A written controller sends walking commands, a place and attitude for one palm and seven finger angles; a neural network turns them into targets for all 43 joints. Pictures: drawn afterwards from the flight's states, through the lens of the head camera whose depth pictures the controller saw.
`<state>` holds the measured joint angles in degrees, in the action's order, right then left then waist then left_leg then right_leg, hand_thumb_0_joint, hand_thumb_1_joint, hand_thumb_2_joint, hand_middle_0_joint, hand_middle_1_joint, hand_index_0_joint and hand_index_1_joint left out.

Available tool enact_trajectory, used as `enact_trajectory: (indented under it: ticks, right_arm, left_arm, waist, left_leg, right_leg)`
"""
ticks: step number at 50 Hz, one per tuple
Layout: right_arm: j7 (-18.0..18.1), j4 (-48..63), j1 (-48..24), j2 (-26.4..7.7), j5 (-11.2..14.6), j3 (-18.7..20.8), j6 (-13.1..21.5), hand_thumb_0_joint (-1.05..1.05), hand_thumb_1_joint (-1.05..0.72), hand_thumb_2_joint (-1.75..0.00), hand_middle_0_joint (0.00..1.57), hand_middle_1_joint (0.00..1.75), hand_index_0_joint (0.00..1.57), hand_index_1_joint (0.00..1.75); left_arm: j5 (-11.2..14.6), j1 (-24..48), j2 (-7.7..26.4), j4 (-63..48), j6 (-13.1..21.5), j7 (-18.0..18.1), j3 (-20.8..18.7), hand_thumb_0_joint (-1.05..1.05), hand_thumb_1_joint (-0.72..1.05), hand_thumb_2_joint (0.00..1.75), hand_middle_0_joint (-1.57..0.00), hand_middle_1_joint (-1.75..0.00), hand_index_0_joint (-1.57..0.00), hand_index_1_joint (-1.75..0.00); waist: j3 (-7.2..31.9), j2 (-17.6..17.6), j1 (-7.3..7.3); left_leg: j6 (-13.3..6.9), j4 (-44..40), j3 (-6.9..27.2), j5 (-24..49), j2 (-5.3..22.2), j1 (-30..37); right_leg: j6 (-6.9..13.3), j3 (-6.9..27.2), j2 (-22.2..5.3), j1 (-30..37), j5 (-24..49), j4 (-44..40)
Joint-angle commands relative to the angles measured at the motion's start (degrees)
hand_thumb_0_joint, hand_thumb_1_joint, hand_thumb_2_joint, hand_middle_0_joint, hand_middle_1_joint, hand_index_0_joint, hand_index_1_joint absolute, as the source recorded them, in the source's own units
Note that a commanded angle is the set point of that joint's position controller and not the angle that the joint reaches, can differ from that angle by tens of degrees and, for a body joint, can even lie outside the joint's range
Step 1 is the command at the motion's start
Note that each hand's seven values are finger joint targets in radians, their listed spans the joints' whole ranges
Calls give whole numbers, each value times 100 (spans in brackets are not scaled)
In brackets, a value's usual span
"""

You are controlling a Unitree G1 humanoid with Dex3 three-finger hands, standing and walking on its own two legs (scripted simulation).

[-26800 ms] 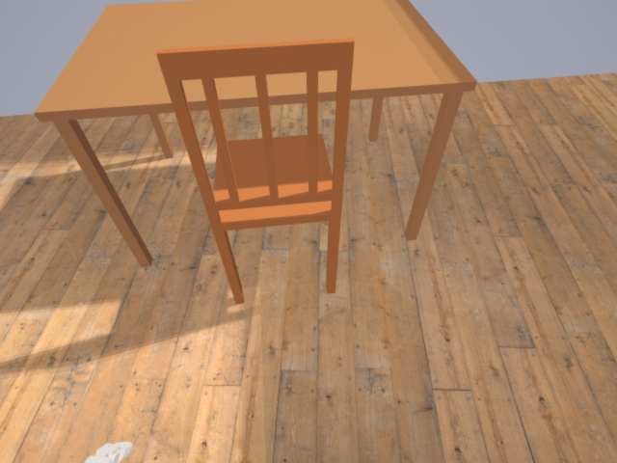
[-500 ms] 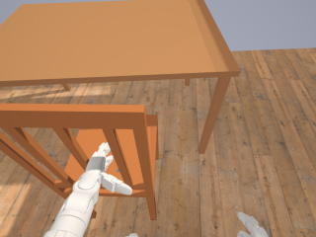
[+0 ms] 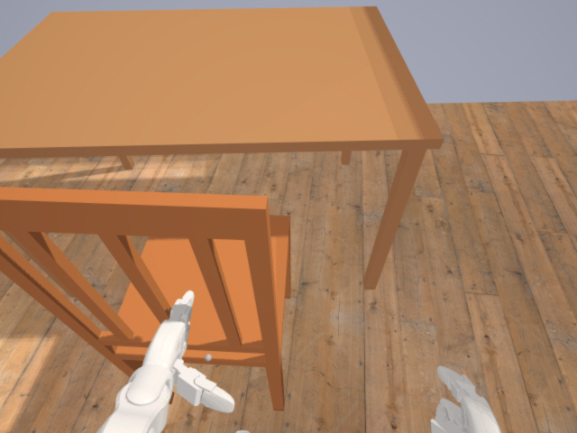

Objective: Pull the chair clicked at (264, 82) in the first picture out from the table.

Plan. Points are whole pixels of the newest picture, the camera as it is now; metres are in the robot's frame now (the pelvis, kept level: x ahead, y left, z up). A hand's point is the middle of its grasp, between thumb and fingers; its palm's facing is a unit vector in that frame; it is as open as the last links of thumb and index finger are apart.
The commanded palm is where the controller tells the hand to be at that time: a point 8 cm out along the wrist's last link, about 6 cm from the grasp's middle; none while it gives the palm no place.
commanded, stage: draw the fingers out of the gap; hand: left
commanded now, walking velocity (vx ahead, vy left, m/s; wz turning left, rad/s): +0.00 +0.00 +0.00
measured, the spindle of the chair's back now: (153, 297) +0.33 +0.22 -0.02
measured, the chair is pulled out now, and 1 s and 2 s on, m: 0.17 0.17 0.17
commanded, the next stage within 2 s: draw the hand back to the body in 0.40 s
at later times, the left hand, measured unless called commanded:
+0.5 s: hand (197, 417) +0.16 +0.13 -0.03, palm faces -0.08 -0.98 -0.16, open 17.5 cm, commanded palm +0.15 +0.18 -0.01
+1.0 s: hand (136, 402) +0.16 +0.17 +0.07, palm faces +0.05 -0.99 -0.10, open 17.5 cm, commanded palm +0.13 +0.23 +0.09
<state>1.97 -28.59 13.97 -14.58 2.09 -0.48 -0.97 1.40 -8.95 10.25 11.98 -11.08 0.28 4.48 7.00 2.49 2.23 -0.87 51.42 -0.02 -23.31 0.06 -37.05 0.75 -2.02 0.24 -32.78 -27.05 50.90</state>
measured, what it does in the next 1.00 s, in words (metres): stands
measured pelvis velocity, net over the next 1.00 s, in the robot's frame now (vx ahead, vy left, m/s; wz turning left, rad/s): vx -0.02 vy -0.01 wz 0.02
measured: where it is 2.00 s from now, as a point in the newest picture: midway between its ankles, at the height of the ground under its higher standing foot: outside the picture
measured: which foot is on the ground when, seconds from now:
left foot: down 0.00-1.00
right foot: down 0.00-1.00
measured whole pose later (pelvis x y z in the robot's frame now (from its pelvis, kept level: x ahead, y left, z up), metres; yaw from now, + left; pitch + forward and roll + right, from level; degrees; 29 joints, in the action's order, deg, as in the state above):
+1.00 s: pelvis -0.02 -0.01 -0.02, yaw +1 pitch +8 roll -2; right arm 3.5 -29.4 14.0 -11.8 3.0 -0.8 11.2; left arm 14.9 -35.3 14.3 -18.3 11.6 -9.3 -6.2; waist 7.8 4.2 -0.7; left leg 0.2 60.0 2.6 -26.2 0.6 -41.7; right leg 1.7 -4.6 1.0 -36.1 -30.1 58.3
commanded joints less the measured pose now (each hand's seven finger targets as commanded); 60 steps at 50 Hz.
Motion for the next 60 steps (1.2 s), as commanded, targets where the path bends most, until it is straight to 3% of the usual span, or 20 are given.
enact_trajectory:
  ticks: [1, 2, 6, 8, 13, 19, 26, 27, 30, 31, 37, 40, 43, 47, 51, 52, 53, 54, 55, 60]
  right_arm:
    - [64, 971, -429, -663, -1, 209, 414, 0, -90, -90, 20, 30, 20, 30]
    - [67, 997, -460, -648, 0, 211, 449, 0, -90, -90, 20, 30, 20, 30]
    - [92, 1065, -429, -652, -18, 169, 512, 0, -90, -90, 20, 30, 20, 30]
    - [103, 1126, -442, -659, -25, 163, 539, 0, -90, -90, 20, 30, 20, 30]
    - [92, 1331, -333, -611, -34, 164, 623, 0, -90, -90, 20, 30, 20, 30]
    - [103, 1453, -279, -565, -53, 169, 731, 0, -90, -90, 20, 30, 20, 30]
    - [171, 1467, -219, -535, -42, 211, 939, 0, -90, -90, 20, 30, 20, 30]
    - [189, 1385, -241, -477, -78, 208, 1173, 0, -90, -90, 20, 30, 20, 30]
    - [153, 1027, -176, -488, -64, 270, 1499, 0, -90, -90, 20, 30, 20, 30]
    - [123, 1014, -184, -455, -52, 289, 1596, 0, -90, -90, 20, 30, 20, 30]
    - [-144, 703, -503, -338, -68, 397, 1754, 0, -90, -90, 20, 30, 20, 30]
    - [-121, 969, -648, -429, 32, 423, 1555, 0, -90, -90, 20, 30, 20, 30]
    - [39, 1163, -668, -447, 100, 346, 1444, 0, -90, -90, 20, 30, 20, 30]
    - [220, 992, -632, -387, 122, 235, 1573, 0, -90, -90, 20, 30, 20, 30]
    - [220, 766, -614, -436, 159, 172, 1774, 0, -90, -90, 20, 30, 20, 30]
    - [364, 770, -617, -400, 80, 223, 1445, 0, -90, -90, 20, 30, 20, 30]
    - [386, 952, -701, -305, 59, 148, 1311, 0, -90, -90, 20, 30, 20, 30]
    - [396, 921, -667, -306, 66, 155, 1239, 0, -90, -90, 20, 30, 20, 30]
    - [397, 913, -723, -319, 58, 153, 1168, 0, -90, -90, 20, 30, 20, 30]
    - [497, 834, -878, -383, -13, 100, 1039, 0, -90, -90, 20, 30, 20, 30]
  left_arm:
    - [42, 631, 592, -1836, 333, 32, -213, 0, -55, 20, 0, 0, 0, 0]
    - [37, 395, 539, -1935, 328, -2, -147, 0, -55, 20, 0, 0, 0, 0]
    - [37, 32, 416, -1942, 161, -89, 56, 0, -55, 20, 0, 0, 0, 0]
    - [31, -225, 522, -2035, 98, -128, -38, 0, -55, 20, 0, 0, 0, 0]
    - [36, -1158, 668, -2724, 64, -140, -172, 0, -55, 20, 0, 0, 0, 0]
    - [-42, -1810, 612, -3133, 69, -104, -73, 0, -55, 20, 0, 0, 0, 0]
    - [5, -2386, 680, -3577, 227, -200, -109, 0, -55, 20, 0, 0, 0, 0]
    - [718, -1714, 162, -4451, 1119, -247, -290, 0, -55, 20, 0, 0, 0, 0]
    - [778, -2150, 642, -4110, 2060, -330, -743, 0, -55, 20, 0, 0, 0, 0]
    - [835, -2201, 535, -4331, 2356, -397, -691, 0, -55, 20, 0, 0, 0, 0]
    - [1050, -2607, 305, -3532, 3778, -789, -904, 0, -55, 20, 0, 0, 0, 0]
    - [997, -3084, 626, -3410, 3210, -976, -1129, 0, -55, 20, 0, 0, 0, 0]
    - [1205, -2515, 977, -4289, 2653, -1037, -1392, 0, -55, 20, 0, 0, 0, 0]
    - [1538, -2114, 1123, -4750, 2725, -872, -1776, 0, -51, 22, -1, -1, -1, -1]
    - [1670, -1997, 957, -4357, 2908, -991, -1689, 0, -37, 29, -2, -4, -2, -4]
    - [686, -2591, 1929, -4047, 2289, -206, -1930, 0, -33, 31, -3, -5, -3, -5]
    - [601, -2656, 1245, -4423, 2013, 77, -1462, 0, -30, 32, -4, -5, -4, -5]
    - [561, -2662, 1145, -4324, 1874, 220, -1418, 0, -26, 34, -4, -6, -4, -6]
    - [444, -2665, 1082, -4335, 1753, 327, -1376, 0, -22, 36, -4, -7, -4, -7]
    - [250, -2481, 1763, -4824, 1607, 754, -1878, 0, -4, 44, -7, -10, -7, -10]
  waist:
    - [1126, -181, 65]
    - [1159, -39, 43]
    - [789, -347, 156]
    - [739, -407, 109]
    - [1020, -321, -5]
    - [641, -293, 65]
    - [744, -218, 54]
    - [628, -482, 111]
    - [839, -149, -62]
    - [1037, 198, -112]
    - [765, -212, -225]
    - [932, -195, -345]
    - [1064, -259, -258]
    - [651, -365, -201]
    - [216, -80, -135]
    - [324, -72, -573]
    - [-13, 121, -380]
    - [-135, -167, -340]
    - [-159, 73, -378]
    - [-39, -227, -442]
  left_leg:
    - [-151, -589, 181, 1308, -91, 1167]
    - [-151, -562, 168, 1359, -96, 1204]
    - [-178, -496, 192, 1135, -114, 938]
    - [-175, -487, 189, 1037, -130, 847]
    - [-169, -387, 154, 1373, -149, 861]
    - [-181, -260, 177, 1150, -158, 611]
    - [-200, -125, 187, 1081, -184, 489]
    - [-141, 165, 285, 1130, -193, 356]
    - [-108, 242, 303, 1096, -168, 317]
    - [-86, 264, 275, 1165, -168, 438]
    - [-8, 648, 272, 768, -122, -397]
    - [-83, 363, 124, 464, -125, -300]
    - [-133, 208, 113, 390, -144, -33]
    - [-128, 20, 234, 457, -108, 199]
    - [-103, -227, 290, 353, -81, 458]
    - [-81, -568, 195, 239, 4, 688]
    - [-103, -683, 163, 205, -41, 821]
    - [-91, -780, 206, 117, -26, 861]
    - [-113, -862, 156, 189, -36, 987]
    - [-154, -1326, 120, 443, -25, 1575]
  right_leg:
    - [58, -49, 91, 153, 1507, -827]
    - [60, -39, 82, 146, 1545, -819]
    - [17, -57, 81, -3, 1433, -838]
    - [24, -55, 76, 5, 1350, -840]
    - [34, -30, 51, 214, 1739, -729]
    - [9, -25, 56, -73, 1522, -689]
    - [4, -12, 50, -125, 1413, -618]
    - [11, -200, 110, -421, 1495, -420]
    - [76, -139, 121, -501, 1328, -215]
    - [96, -142, 103, -521, 1314, -128]
    - [103, -115, 141, -1009, 958, 294]
    - [73, 74, 118, -510, 603, -74]
    - [-5, 222, 31, -111, 437, -460]
    - [-7, 120, 83, -77, 442, -737]
    - [13, -3, 122, -172, 362, -920]
    - [74, 476, -91, 119, 147, -1311]
    - [30, 376, -148, 41, 45, -1493]
    - [19, 282, -148, 49, -31, -1562]
    - [27, 271, -146, 184, 59, -1635]
    - [6, 154, -125, 846, 362, -1998]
